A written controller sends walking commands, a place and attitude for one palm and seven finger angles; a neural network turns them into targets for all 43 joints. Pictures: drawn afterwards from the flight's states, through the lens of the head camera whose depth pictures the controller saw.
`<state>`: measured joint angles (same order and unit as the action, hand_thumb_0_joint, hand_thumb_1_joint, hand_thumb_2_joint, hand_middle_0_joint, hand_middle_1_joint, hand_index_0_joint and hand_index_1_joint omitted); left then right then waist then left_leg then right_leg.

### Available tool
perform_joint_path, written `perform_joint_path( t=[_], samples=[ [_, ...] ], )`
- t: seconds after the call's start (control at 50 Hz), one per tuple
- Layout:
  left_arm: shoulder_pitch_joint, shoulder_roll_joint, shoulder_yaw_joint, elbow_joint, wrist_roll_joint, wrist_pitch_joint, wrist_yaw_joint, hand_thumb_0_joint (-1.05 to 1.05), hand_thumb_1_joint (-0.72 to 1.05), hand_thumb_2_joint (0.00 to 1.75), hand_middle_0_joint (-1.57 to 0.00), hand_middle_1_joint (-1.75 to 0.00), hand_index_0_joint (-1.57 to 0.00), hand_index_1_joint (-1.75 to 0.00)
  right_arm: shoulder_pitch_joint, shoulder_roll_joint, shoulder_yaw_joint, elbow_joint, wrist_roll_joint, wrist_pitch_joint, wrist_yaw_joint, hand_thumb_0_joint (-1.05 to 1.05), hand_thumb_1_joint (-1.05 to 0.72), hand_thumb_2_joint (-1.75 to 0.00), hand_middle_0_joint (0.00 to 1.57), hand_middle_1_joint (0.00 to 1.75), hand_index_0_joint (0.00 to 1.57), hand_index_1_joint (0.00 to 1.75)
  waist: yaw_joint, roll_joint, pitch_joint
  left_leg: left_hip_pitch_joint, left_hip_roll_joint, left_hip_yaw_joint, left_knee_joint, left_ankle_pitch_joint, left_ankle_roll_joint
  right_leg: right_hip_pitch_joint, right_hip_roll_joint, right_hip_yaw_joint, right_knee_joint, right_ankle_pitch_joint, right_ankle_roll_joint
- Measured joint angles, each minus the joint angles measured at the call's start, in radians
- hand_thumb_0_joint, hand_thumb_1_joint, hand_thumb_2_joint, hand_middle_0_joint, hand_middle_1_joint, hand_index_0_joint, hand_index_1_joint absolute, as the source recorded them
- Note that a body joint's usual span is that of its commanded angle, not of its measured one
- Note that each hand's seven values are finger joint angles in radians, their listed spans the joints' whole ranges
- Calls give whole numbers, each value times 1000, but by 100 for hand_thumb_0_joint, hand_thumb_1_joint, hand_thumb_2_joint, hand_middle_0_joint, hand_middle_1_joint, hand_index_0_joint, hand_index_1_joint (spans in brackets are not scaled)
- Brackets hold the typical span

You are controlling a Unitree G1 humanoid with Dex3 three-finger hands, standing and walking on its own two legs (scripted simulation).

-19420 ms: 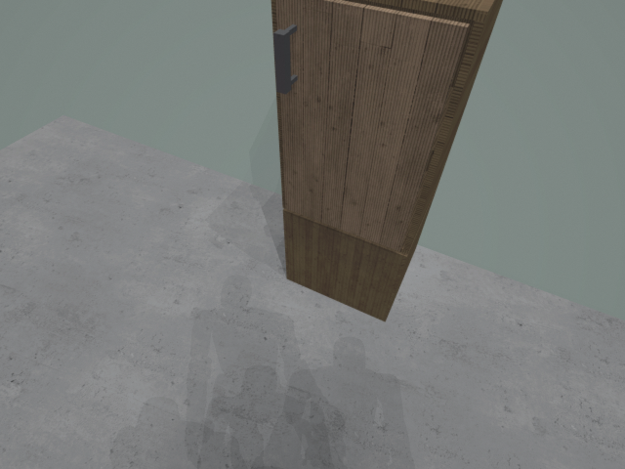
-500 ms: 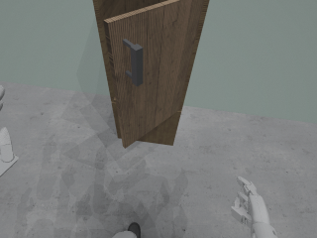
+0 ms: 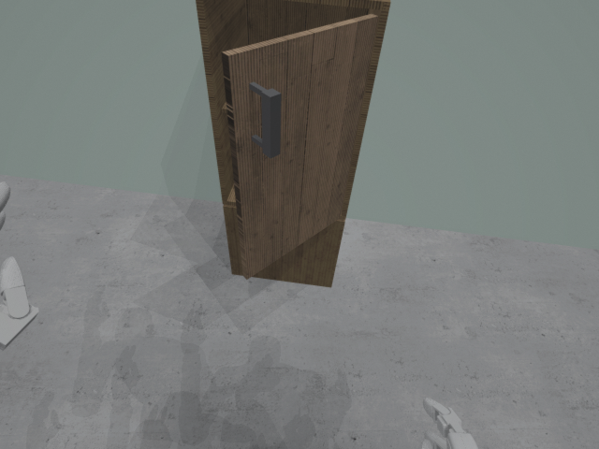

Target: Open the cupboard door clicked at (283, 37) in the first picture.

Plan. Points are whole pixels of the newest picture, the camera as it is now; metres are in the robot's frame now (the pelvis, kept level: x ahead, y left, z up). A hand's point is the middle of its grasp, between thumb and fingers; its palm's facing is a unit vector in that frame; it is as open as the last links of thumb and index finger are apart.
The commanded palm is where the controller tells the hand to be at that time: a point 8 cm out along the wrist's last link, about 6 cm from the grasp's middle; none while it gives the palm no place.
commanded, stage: stop stepping back and stand still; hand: left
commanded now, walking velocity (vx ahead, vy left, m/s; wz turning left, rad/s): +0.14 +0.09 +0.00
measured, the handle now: (263, 120) +0.62 +0.09 +0.14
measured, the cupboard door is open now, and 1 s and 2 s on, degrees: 50 50 50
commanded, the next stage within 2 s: let the arm hang, fingers relaxed in 0.48 s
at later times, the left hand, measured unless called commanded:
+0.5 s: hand (5, 321) +0.19 +0.28 +0.17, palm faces +0.42 -0.78 -0.46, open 7.4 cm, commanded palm +0.14 +0.32 +0.18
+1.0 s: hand out of the picture -0.03 +0.21 -0.17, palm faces +0.07 -0.98 -0.19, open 7.1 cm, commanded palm none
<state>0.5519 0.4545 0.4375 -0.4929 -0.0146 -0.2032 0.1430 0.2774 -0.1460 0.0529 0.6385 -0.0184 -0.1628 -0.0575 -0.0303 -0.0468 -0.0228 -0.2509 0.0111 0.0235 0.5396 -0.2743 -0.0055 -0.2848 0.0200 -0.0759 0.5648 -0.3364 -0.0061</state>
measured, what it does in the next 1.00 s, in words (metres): stands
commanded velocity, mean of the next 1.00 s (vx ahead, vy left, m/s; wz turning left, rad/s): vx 0.01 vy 0.00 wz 0.00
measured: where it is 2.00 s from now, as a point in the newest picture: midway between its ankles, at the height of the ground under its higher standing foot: outside the picture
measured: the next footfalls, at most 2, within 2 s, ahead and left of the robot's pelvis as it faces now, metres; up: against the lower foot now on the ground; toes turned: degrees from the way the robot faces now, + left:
none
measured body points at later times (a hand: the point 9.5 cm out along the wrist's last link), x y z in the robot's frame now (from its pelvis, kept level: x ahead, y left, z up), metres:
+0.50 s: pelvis +0.00 +0.02 +0.00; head -0.01 +0.02 +0.45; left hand +0.17 +0.32 +0.19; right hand +0.17 -0.21 -0.07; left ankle +0.00 +0.14 -0.73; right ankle +0.03 -0.08 -0.73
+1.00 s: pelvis -0.02 +0.02 +0.00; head +0.01 +0.04 +0.45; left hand -0.03 +0.26 -0.16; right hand +0.00 -0.22 -0.14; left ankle +0.00 +0.14 -0.73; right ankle +0.03 -0.08 -0.73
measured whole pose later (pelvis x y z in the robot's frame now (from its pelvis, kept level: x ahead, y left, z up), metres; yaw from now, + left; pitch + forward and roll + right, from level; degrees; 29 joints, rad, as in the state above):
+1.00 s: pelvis -0.02 +0.02 +0.00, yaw +4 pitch -1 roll +0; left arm 0.30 0.20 0.00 0.99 0.01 0.04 0.00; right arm 0.29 -0.21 0.01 1.03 -0.03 0.04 -0.01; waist 0.00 -0.02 0.08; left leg -0.28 -0.01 -0.01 0.51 -0.22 0.01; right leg -0.27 0.00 -0.09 0.49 -0.20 -0.03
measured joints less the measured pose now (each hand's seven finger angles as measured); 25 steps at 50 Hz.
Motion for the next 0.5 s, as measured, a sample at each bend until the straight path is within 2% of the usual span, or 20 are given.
perform_joint_path(
  t=[0.02, 0.06, 0.1, 0.12, 0.16, 0.22, 0.24, 0.26, 0.34, 0.5],
  samples=[
    [13, -1, -6, -3, 1, -5, -5, 2, 89, 90, -21, -30, -21, -30, -8, -6, -2, -1, 0, 8, 2, 1, -90, -90, 21, 30, 20, 30, 4, 13, 2, -18, 7, 1, 36, -26, 3, -2, 8, -1, -16, 63, -25],
    [18, -8, -27, 1, 1, -7, -19, 1, 89, 90, -21, -30, -21, -30, -26, -22, -17, 12, 2, 30, 2, 1, -90, -90, 21, 30, 20, 30, 11, 36, 7, -79, 8, -10, 181, -109, 12, -14, 18, -7, -6, 94, -62],
    [5, -22, -41, 20, 1, -11, -28, 1, 89, 90, -21, -30, -21, -30, -36, -37, -33, 35, 3, 46, -1, 1, -90, -90, 21, 30, 20, 30, 23, 38, 3, -139, -2, -10, 342, -134, 14, -12, 15, -6, -19, 95, -70],
    [1, -30, -40, 30, 0, -13, -30, 1, 89, 90, -21, -30, -21, -30, -37, -44, -39, 43, 4, 52, -3, 1, -90, -90, 21, 30, 20, 30, 28, 34, -2, -152, -4, -2, 376, -128, 14, -9, 11, -3, -29, 98, -69],
    [0, -42, -28, 49, -2, -15, -25, 1, 88, 90, -22, -30, -21, -30, -34, -54, -44, 45, 4, 58, -10, 1, -90, -90, 21, 30, 20, 30, 31, 19, -13, -141, 2, 19, 341, -110, 18, -4, 1, 4, -49, 108, -63],
    [-6, -59, -19, 51, -3, -11, -10, 1, 88, 90, -22, -30, -21, -30, -19, -75, -49, 29, 1, 41, -28, 1, -90, -90, 21, 30, 20, 30, 27, 13, -17, -50, 19, 27, 112, -72, 30, 2, -4, -4, -54, 108, -53],
    [-10, -67, -23, 44, -3, -11, -6, 1, 89, 90, -22, -30, -21, -30, -13, -90, -53, 16, -1, 31, -33, 1, -90, -90, 21, 30, 20, 30, 26, 30, -16, -13, 30, 12, 20, -67, 37, -2, 4, -14, -43, 102, -48],
    [-19, -72, -25, 40, -2, -14, -3, 1, 89, 90, -22, -30, -21, -30, -16, -96, -60, 14, -3, 23, -37, 1, -90, -90, 21, 30, 20, 30, 25, 33, -8, -4, 29, 5, -13, -19, 31, -7, 1, -19, -25, 92, -43],
    [-29, -70, -30, 40, 3, -14, 3, 1, 89, 90, -21, -30, -21, -30, -31, -83, -59, 6, 7, 16, -34, 1, -90, -90, 20, 30, 20, 30, 41, 8, 13, 23, 4, 28, -15, 5, 6, 12, -23, 9, -15, 83, -25],
    [-38, -63, -40, 64, -1, -21, -12, 1, 89, 90, -21, -30, -21, -30, -76, -52, -34, -19, 11, 15, -12, 1, -90, -90, 21, 30, 20, 30, 38, 43, 26, 27, 13, 31, -34, 15, 8, 34, -12, 12, -76, 119, -26]
  ],
)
